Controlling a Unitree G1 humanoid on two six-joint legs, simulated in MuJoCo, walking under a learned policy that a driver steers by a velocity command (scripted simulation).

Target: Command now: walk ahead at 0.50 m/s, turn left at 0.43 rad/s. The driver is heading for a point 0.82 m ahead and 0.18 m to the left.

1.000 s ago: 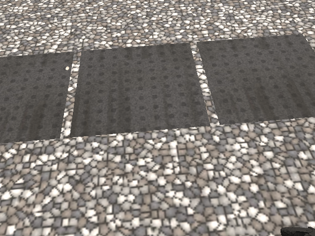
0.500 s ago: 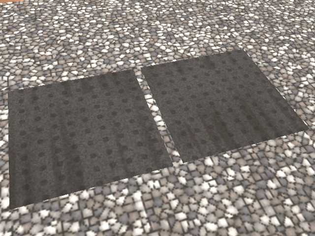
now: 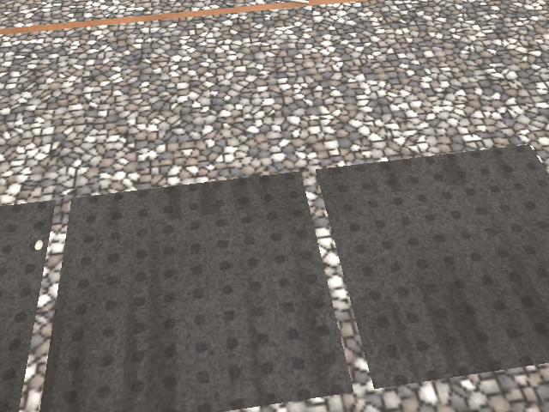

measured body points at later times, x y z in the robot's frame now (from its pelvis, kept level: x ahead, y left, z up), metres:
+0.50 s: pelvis +0.27 +0.09 +0.00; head +0.30 +0.11 +0.45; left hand +0.34 +0.40 -0.11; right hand +0.44 -0.15 -0.11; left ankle +0.28 +0.16 -0.74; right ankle +0.33 -0.09 -0.66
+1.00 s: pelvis +0.56 +0.12 +0.00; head +0.58 +0.12 +0.45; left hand +0.51 +0.40 -0.11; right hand +0.78 -0.07 -0.12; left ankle +0.49 +0.25 -0.67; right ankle +0.61 +0.05 -0.74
